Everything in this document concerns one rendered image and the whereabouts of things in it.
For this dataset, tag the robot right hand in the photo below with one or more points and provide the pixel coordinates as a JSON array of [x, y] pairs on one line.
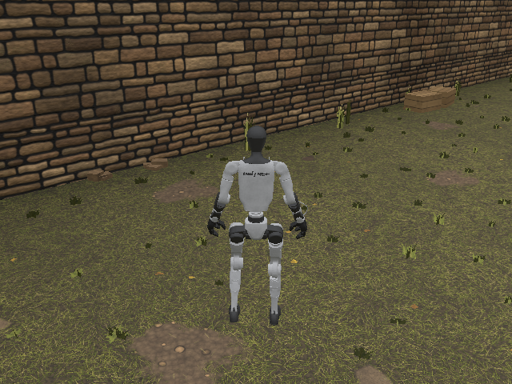
[[300, 226]]

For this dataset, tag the robot left hand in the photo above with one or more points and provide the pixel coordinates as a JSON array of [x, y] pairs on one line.
[[217, 225]]

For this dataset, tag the robot left forearm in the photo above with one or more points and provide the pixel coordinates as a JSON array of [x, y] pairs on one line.
[[217, 210]]

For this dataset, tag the right robot upper arm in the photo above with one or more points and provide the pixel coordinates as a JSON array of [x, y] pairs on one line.
[[286, 182]]

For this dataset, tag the robot right forearm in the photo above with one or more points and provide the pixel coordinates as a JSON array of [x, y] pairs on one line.
[[296, 210]]

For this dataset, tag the robot torso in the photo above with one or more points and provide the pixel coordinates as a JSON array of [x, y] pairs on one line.
[[256, 187]]

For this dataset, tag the robot head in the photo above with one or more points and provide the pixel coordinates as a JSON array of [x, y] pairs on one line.
[[256, 137]]

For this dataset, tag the left robot upper arm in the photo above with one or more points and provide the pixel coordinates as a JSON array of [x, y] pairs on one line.
[[227, 180]]

